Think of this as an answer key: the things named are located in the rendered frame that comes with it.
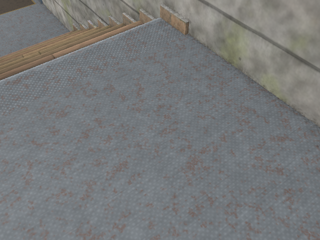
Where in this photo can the stairs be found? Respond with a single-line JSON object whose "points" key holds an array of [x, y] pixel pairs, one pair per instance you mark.
{"points": [[37, 54]]}

